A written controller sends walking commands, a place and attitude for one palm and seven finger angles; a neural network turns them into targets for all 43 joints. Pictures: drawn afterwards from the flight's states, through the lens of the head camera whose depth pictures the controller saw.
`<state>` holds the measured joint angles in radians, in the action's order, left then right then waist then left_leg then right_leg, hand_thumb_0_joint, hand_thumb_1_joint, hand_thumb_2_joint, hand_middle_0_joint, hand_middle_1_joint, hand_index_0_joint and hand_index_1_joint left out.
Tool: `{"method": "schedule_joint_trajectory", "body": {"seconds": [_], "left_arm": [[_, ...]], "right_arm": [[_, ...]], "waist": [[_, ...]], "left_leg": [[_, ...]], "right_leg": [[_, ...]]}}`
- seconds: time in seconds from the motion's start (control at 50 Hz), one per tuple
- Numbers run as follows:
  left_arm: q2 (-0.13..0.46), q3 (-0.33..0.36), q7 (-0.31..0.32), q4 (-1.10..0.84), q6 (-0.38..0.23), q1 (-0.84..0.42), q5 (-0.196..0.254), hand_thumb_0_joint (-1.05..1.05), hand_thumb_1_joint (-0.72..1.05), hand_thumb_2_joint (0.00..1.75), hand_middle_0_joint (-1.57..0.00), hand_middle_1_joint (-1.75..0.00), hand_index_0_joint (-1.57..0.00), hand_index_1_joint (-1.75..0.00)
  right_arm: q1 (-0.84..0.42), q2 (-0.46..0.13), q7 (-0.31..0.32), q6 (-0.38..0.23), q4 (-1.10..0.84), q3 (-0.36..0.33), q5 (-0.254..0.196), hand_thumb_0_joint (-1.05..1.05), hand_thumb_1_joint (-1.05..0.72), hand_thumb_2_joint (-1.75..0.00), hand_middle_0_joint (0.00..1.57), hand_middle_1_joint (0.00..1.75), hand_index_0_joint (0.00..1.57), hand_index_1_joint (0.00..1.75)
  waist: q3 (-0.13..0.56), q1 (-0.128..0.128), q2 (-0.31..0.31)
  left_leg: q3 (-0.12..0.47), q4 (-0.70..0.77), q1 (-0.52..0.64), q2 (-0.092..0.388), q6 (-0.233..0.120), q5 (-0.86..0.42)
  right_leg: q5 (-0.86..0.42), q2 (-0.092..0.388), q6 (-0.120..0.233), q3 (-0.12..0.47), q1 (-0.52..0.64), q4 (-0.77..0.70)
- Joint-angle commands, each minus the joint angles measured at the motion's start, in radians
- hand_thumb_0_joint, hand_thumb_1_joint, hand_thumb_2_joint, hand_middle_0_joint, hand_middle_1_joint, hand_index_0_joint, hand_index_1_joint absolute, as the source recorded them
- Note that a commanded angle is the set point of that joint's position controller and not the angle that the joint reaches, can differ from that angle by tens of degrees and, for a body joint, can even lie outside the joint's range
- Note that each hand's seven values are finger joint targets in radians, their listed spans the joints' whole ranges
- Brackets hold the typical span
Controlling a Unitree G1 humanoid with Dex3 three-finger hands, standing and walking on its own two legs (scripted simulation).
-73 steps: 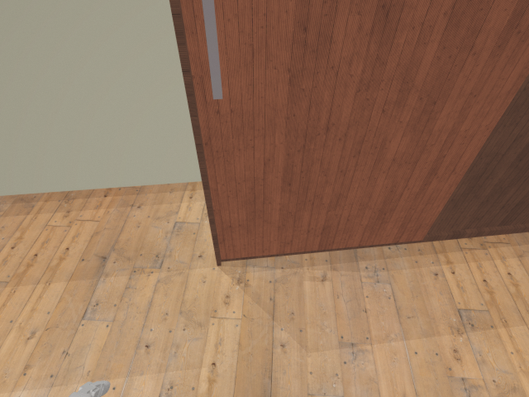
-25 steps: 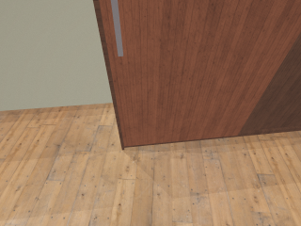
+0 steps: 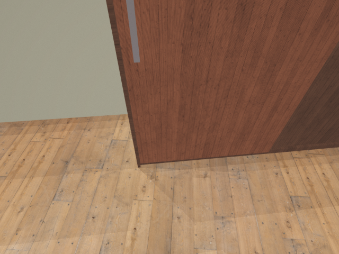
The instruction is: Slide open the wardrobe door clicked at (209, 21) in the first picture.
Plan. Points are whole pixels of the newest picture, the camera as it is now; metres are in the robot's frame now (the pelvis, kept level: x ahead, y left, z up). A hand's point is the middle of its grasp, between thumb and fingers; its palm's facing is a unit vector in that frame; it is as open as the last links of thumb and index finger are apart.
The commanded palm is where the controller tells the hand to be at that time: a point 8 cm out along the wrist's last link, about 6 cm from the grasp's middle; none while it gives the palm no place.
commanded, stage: turn to face it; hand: left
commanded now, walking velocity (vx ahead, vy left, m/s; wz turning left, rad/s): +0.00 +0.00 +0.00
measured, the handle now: (132, 21) +0.77 +0.18 +0.21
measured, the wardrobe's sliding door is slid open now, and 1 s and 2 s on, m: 0.00 0.00 0.00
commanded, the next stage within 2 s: take the last steps up to it in 0.46 s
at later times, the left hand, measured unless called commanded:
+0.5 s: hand out of the picture +0.04 +0.22 -0.17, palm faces +0.05 -0.96 -0.27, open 7.4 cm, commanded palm none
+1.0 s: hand out of the picture -0.01 +0.15 -0.18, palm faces +0.23 -0.95 -0.20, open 7.4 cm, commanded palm none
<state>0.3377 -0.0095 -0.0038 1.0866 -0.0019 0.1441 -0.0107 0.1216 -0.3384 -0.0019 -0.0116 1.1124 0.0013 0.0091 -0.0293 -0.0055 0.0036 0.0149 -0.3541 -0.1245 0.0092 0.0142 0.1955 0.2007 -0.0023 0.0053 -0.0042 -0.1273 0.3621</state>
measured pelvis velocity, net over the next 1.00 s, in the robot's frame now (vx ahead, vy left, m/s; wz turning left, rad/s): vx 0.06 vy -0.02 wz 0.15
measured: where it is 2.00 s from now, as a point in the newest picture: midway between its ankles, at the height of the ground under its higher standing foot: (168, 249)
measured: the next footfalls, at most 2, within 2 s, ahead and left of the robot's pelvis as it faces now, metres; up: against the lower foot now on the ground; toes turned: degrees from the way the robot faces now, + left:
left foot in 1.32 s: +0.30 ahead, +0.13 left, +0.00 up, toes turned +16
right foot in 1.80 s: +0.42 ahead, -0.10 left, +0.00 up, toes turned +0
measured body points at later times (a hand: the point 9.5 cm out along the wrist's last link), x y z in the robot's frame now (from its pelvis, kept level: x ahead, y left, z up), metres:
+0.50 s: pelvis -0.01 +0.00 -0.01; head +0.00 +0.00 +0.44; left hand +0.03 +0.27 -0.15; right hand +0.06 -0.25 -0.16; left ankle +0.00 +0.13 -0.75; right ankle +0.00 -0.11 -0.75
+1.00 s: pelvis +0.06 -0.02 -0.01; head +0.04 -0.03 +0.44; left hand -0.02 +0.20 -0.16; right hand +0.06 -0.26 -0.17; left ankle +0.02 +0.11 -0.69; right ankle +0.01 -0.10 -0.75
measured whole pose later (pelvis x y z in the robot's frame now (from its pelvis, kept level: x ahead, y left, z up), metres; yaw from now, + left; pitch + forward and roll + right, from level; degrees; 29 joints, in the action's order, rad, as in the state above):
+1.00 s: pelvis +0.06 -0.02 -0.01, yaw +9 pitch -1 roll +0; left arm 0.16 0.03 0.01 1.08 -0.05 0.42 -0.02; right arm 0.37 -0.18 0.00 0.01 1.14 -0.05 0.03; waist 0.03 -0.02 0.01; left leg 0.00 -0.97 -0.42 0.02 -0.02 0.37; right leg 0.34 -0.02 0.06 -0.10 -0.09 0.43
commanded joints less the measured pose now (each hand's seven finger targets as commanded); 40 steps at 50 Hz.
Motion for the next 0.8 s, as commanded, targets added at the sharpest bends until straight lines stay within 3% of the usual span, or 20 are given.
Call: {"method": "schedule_joint_trajectory", "body": {"seconds": [0.0,0.14,0.32,0.48,0.54,0.56,0.6,0.64,0.66,0.72,0.76,0.78], "left_arm": [[0.209,0.045,0.016,-0.066,-0.027,-0.039,0.0,0.0,0.9,0.9,-0.2,-0.3,-0.2,-0.3],[0.209,0.05,0.017,-0.069,-0.024,-0.038,0.0,0.0,0.9,0.9,-0.2,-0.3,-0.2,-0.3],[0.111,0.037,0.03,-0.075,0.008,0.025,0.0,0.0,0.9,0.9,-0.2,-0.3,-0.2,-0.3],[0.097,0.049,0.037,-0.108,0.016,0.055,-0.002,0.0,0.9,0.9,-0.2,-0.3,-0.2,-0.3],[0.074,0.053,0.04,-0.117,0.017,0.055,-0.003,0.0,0.9,0.9,-0.2,-0.3,-0.2,-0.3],[0.053,0.049,0.038,-0.109,0.016,0.065,-0.003,0.0,0.9,0.9,-0.2,-0.3,-0.2,-0.3],[0.021,0.045,0.028,-0.099,0.018,0.09,-0.01,0.0,0.9,0.9,-0.2,-0.3,-0.2,-0.3],[-0.019,0.041,0.018,-0.093,0.014,0.112,-0.019,0.0,0.9,0.9,-0.2,-0.3,-0.2,-0.3],[-0.042,0.036,0.015,-0.089,0.008,0.119,-0.023,0.0,0.9,0.9,-0.2,-0.3,-0.2,-0.3],[-0.064,0.036,0.003,-0.089,-0.006,0.134,-0.019,0.0,0.9,0.9,-0.2,-0.3,-0.2,-0.3],[-0.08,0.04,-0.002,-0.09,-0.017,0.146,-0.015,0.0,0.9,0.9,-0.2,-0.3,-0.2,-0.3],[-0.091,0.041,-0.004,-0.081,-0.02,0.178,-0.012,0.0,0.9,0.9,-0.2,-0.3,-0.2,-0.3]], "right_arm": [[-0.044,-0.205,0.018,-0.026,-0.063,-0.034,-0.002,0.0,-0.9,-0.9,0.2,0.3,0.2,0.3],[-0.04,-0.203,0.017,-0.021,-0.07,-0.035,-0.002,0.0,-0.9,-0.9,0.2,0.3,0.2,0.3],[0.021,-0.085,0.011,0.012,-0.079,-0.017,0.001,0.0,-0.9,-0.9,0.2,0.3,0.2,0.3],[0.067,-0.042,0.009,0.028,-0.101,-0.031,0.003,0.0,-0.9,-0.9,0.2,0.3,0.2,0.3],[0.097,-0.026,0.01,0.028,-0.103,-0.036,0.003,0.0,-0.9,-0.9,0.2,0.3,0.2,0.3],[0.107,-0.016,0.01,0.026,-0.093,-0.031,0.008,0.0,-0.9,-0.9,0.2,0.3,0.2,0.3],[0.138,-0.022,0.008,0.02,-0.082,-0.034,0.017,0.0,-0.9,-0.9,0.2,0.3,0.2,0.3],[0.16,-0.053,0.013,0.014,-0.079,-0.051,0.018,0.0,-0.9,-0.9,0.2,0.3,0.2,0.3],[0.169,-0.059,0.019,0.009,-0.076,-0.055,0.015,0.0,-0.9,-0.9,0.2,0.3,0.2,0.3],[0.227,-0.041,0.028,-0.005,-0.063,-0.061,0.012,0.0,-0.9,-0.9,0.2,0.3,0.2,0.3],[0.242,-0.025,0.031,-0.011,-0.055,-0.064,0.015,0.0,-0.9,-0.9,0.2,0.3,0.2,0.3],[0.234,-0.019,0.032,-0.012,-0.054,-0.063,0.014,0.0,-0.9,-0.9,0.2,0.3,0.2,0.3]], "waist": [[0.06,0.004,0.001],[0.05,0.001,0.001],[0.027,-0.005,-0.017],[0.032,0.001,-0.063],[0.036,0.011,-0.052],[0.044,0.012,-0.024],[0.012,0.014,0.047],[-0.023,0.017,0.15],[-0.049,0.019,0.176],[-0.065,0.033,0.178],[-0.062,0.031,0.17],[-0.049,0.014,0.165]], "left_leg": [[0.089,0.059,0.005,0.11,-0.036,-0.149],[0.097,0.046,-0.018,0.106,-0.036,-0.163],[0.106,-0.029,-0.109,0.083,-0.022,-0.14],[0.092,-0.145,-0.155,0.047,-0.017,-0.098],[0.108,-0.154,-0.155,0.052,-0.024,-0.092],[0.132,-0.117,-0.151,0.06,-0.032,-0.018],[0.228,0.011,-0.209,0.081,-0.06,0.316],[0.391,0.155,-0.234,0.157,-0.122,0.564],[0.45,0.187,-0.224,0.185,-0.151,0.59],[0.482,0.181,-0.121,0.211,-0.206,0.457],[0.428,0.142,-0.105,0.2,-0.204,0.336],[0.393,0.117,-0.128,0.182,-0.192,0.305]], "right_leg": [[-0.145,0.126,0.023,0.103,0.011,-0.064],[-0.138,0.13,0.018,0.084,0.013,-0.048],[-0.06,0.151,-0.001,0.063,-0.016,-0.004],[0.009,0.206,0.033,0.077,-0.074,0.01],[0.043,0.198,0.034,0.052,-0.101,0.04],[0.165,0.168,0.018,0.034,-0.102,0.041],[0.373,0.096,-0.004,-0.004,-0.118,0.091],[0.329,0.022,-0.014,-0.058,-0.151,0.246],[0.28,0.002,-0.009,-0.062,-0.183,0.306],[0.284,0.009,0.005,-0.029,-0.297,0.388],[0.299,0.014,0.005,-0.029,-0.268,0.328],[0.27,0.008,0.004,-0.039,-0.203,0.265]]}}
